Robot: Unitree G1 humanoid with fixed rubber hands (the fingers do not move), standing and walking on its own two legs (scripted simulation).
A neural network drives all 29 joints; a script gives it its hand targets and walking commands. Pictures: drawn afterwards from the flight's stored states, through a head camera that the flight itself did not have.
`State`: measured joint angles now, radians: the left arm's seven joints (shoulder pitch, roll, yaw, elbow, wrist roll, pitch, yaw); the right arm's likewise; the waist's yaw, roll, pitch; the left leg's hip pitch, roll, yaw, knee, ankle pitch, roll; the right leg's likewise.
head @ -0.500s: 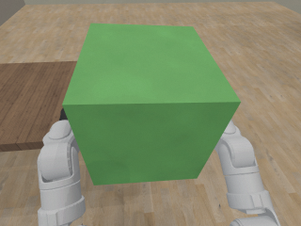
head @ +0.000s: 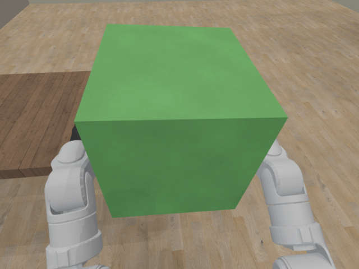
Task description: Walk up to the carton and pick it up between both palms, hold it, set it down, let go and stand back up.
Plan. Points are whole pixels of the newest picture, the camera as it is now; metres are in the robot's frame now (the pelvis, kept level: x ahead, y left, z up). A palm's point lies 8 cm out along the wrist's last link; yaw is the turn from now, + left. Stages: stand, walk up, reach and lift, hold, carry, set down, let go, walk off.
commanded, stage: hold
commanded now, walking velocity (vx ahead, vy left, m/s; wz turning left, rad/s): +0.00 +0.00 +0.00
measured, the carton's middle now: (173, 119) +0.37 -0.01 +0.18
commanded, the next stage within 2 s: none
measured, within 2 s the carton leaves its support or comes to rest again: neither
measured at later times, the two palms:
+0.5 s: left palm (81, 142) +0.34 +0.17 +0.17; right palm (253, 131) +0.35 -0.17 +0.16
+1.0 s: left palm (81, 142) +0.34 +0.17 +0.17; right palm (252, 131) +0.35 -0.17 +0.16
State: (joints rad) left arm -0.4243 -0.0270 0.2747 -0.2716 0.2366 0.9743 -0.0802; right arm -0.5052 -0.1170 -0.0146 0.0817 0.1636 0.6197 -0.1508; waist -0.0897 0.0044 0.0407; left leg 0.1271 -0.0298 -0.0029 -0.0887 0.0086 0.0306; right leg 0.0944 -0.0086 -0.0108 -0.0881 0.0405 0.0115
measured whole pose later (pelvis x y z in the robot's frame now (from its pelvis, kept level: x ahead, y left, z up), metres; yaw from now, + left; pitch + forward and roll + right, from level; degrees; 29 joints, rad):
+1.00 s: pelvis +0.00 +0.00 +0.00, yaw +0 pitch -2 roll +0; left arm -0.44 -0.02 0.28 -0.23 0.24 0.96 -0.09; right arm -0.52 -0.12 -0.01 0.11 0.17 0.62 -0.16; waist -0.08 0.00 0.03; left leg 0.12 -0.03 0.00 -0.09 0.01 0.03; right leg 0.09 -0.01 -0.01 -0.09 0.04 0.01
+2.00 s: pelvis +0.00 +0.00 +0.00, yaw +1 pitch -1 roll +0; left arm -0.45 -0.01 0.28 -0.21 0.23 0.95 -0.09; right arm -0.52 -0.12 -0.02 0.11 0.17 0.62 -0.17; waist -0.08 0.01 0.01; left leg 0.09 -0.03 0.00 -0.09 0.02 0.03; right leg 0.07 -0.01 -0.01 -0.09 0.05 0.01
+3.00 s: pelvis +0.00 +0.00 +0.00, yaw +0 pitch -2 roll +0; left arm -0.45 -0.02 0.28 -0.22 0.23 0.96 -0.09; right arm -0.52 -0.12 -0.01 0.11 0.18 0.62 -0.17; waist -0.08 0.00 0.01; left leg 0.11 -0.03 0.00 -0.09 0.02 0.03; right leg 0.08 0.00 -0.01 -0.09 0.04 0.01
